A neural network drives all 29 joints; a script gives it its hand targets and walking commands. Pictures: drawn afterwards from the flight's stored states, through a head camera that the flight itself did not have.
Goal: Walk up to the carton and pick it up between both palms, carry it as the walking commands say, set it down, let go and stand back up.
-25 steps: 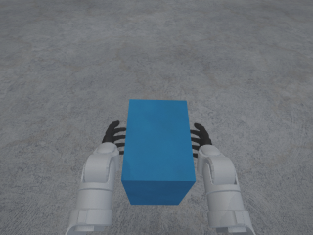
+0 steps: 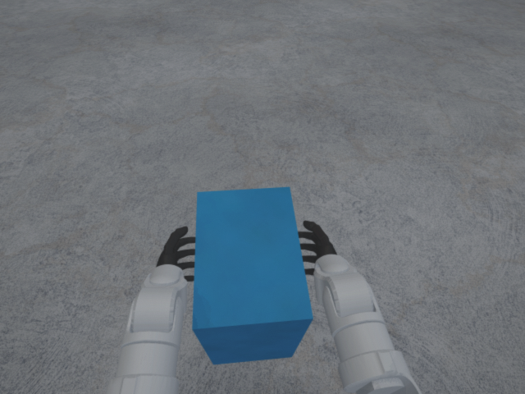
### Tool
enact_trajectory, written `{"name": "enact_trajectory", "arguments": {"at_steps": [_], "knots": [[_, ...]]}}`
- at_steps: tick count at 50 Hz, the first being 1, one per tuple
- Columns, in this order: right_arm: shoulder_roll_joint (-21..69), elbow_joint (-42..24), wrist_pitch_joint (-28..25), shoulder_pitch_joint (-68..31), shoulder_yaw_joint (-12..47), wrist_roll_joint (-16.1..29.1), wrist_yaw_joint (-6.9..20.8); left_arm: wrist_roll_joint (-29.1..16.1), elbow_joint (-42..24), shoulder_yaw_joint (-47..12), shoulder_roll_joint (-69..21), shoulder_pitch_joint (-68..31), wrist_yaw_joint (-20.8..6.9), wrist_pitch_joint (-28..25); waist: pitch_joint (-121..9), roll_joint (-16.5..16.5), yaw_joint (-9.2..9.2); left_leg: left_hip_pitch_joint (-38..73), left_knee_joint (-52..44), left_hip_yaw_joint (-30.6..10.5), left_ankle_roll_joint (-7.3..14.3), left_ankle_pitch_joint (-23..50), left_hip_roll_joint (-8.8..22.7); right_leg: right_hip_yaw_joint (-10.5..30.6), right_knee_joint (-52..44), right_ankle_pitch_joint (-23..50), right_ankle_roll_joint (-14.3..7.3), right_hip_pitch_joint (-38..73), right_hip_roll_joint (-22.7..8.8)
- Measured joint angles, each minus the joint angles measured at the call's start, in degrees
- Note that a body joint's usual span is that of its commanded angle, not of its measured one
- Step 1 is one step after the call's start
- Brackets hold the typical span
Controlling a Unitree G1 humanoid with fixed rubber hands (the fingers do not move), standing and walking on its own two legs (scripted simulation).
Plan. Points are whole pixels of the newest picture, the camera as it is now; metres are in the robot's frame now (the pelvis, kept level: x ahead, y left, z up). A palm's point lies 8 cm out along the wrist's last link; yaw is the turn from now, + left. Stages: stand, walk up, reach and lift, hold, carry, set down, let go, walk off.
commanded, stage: hold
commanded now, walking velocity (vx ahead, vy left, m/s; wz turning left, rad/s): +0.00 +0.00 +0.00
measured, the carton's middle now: (248, 282) +0.31 +0.04 -0.05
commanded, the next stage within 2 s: set down in 0.30 s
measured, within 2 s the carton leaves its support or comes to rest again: neither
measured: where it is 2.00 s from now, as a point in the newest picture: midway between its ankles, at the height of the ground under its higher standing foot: outside the picture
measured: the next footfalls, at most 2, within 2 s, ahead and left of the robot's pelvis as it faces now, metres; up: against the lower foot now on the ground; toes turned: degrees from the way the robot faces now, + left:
none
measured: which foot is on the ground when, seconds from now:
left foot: down 0.00-1.00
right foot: down 0.00-1.00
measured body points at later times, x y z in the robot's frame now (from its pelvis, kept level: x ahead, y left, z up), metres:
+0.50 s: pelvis -0.07 +0.03 -0.01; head -0.14 +0.05 +0.43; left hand +0.26 +0.16 +0.04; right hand +0.26 -0.09 +0.04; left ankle +0.03 +0.15 -0.74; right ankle -0.03 -0.11 -0.74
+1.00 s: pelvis -0.09 +0.02 -0.03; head -0.03 +0.03 +0.41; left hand +0.27 +0.15 -0.04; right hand +0.28 -0.10 -0.05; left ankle +0.03 +0.15 -0.74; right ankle -0.03 -0.11 -0.74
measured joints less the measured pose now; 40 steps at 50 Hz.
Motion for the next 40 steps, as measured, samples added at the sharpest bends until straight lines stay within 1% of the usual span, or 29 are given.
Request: {"name": "enact_trajectory", "arguments": {"at_steps": [2, 6, 10, 15, 18, 20, 23, 29, 34, 40], "knots": [[0.4, 2.12, -0.22, -1.41, -0.67, -0.7, 0.33, 0.74, 1.39, 1.65, -0.25, -1.46, -0.56, 0.27, 0.02, 0.28, 0.19, 0.91, -0.26, -0.47, -0.44, 0.35, -0.08, -0.31, -0.32, 0.42, 0.12, 1.09, -0.04], [1.45, 6.56, -0.29, -4.68, -3.84, -2.86, 0.77, 2.55, 5.58, 4.96, -1.12, -5.45, -1.56, 0.68, 0.35, 0.52, 0.17, 2.17, 0.24, -1.06, 0.13, 1.0, -0.52, -0.88, -0.37, 0.98, 0.42, 2.85, -0.39], [2.59, 9.77, -0.44, -7.67, -8.18, -5.08, 0.7, 4.44, 9.67, 7.74, -2.3, -9.42, -1.67, 0.54, 1.03, 0.3, 0.1, 2.38, 1.78, -0.91, 0.46, 1.07, -0.77, -0.69, 1.18, 1.07, 0.73, 2.99, -0.59], [3.43, 13.01, -1.39, -10.32, -13.42, -6.74, 1.43, 6.51, 13.89, 11.98, -3.86, -13.59, -1.6, 0.02, 1.8, -0.56, 0.69, 1.68, 4.57, 0.09, 0.7, 0.58, -0.78, 0.4, 4.5, 0.64, 0.96, 1.68, -0.57], [3.94, 14.57, -2.21, -10.92, -15.88, -8.02, 2.15, 6.78, 15.34, 12.87, -4.18, -14.27, -1.24, -0.26, 2.5, -0.78, -0.25, 2.15, 5.47, 0.23, 1.03, 0.5, -0.85, 0.61, 4.99, 0.8, 0.87, 2.3, -0.57], [4.07, 15.43, -2.47, -11.52, -17.77, -8.72, 2.52, 7.26, 16.99, 13.72, -4.58, -15.31, -0.98, -0.67, 3.0, -0.97, -0.54, 2.4, 6.03, 0.61, 1.22, 0.4, -0.9, 1.07, 5.66, 0.81, 0.75, 2.33, -0.58], [4.22, 17.87, -3.64, -13.18, -21.48, -10.32, 3.24, 9.05, 20.26, 16.6, -5.54, -17.88, -0.69, -1.82, 3.63, -1.3, -0.24, 2.31, 7.3, 0.8, 1.49, 0.02, -1.4, 2.32, 7.47, 0.37, 0.29, 1.52, -0.43], [2.52, 25.56, -7.53, -18.16, -27.41, -13.5, 5.02, 13.07, 26.17, 22.29, -7.2, -22.69, 0.52, -5.07, 5.22, -1.69, 0.71, 0.33, 11.15, 0.81, 2.04, -2.2, -2.17, 4.36, 11.88, -0.83, -0.86, -1.43, 0.21], [1.22, 29.78, -10.88, -21.33, -29.39, -14.99, 5.39, 13.95, 28.22, 24.45, -7.62, -24.15, 1.19, -8.49, 6.94, -1.68, 0.84, -2.28, 13.47, 0.79, 2.18, -2.74, -2.42, 4.66, 14.61, -1.35, -0.96, -4.28, 0.33], [1.0, 31.0, -14.72, -22.97, -30.1, -15.42, 5.1, 13.59, 28.22, 25.56, -7.72, -24.61, 1.21, -12.63, 8.6, -1.28, 0.92, -6.65, 15.36, 0.33, 2.13, -2.72, -2.57, 4.57, 16.93, -1.54, -0.6, -8.82, 0.57]]}}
